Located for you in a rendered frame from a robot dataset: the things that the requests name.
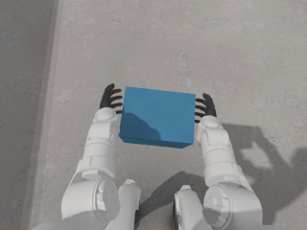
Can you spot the left robot forearm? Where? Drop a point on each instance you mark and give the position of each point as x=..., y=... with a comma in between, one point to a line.
x=100, y=148

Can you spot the left robot upper arm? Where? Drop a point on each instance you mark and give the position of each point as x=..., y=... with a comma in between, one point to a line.
x=87, y=205

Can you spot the robot thigh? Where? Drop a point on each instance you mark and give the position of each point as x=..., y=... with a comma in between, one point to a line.
x=189, y=208
x=129, y=198

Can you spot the right robot upper arm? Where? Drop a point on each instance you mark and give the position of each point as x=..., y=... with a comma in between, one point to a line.
x=228, y=207

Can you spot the carton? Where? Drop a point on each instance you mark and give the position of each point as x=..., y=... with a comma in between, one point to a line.
x=158, y=118

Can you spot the right robot hand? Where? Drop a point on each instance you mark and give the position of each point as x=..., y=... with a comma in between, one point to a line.
x=209, y=110

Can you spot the right robot forearm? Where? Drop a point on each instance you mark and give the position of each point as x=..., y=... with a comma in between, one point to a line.
x=218, y=155

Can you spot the right robot thigh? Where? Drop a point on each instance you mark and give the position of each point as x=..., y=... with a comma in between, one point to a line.
x=189, y=208

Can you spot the left robot thigh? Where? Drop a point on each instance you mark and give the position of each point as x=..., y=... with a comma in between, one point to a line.
x=129, y=198

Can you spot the left robot hand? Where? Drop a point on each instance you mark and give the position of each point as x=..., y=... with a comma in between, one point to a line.
x=107, y=99

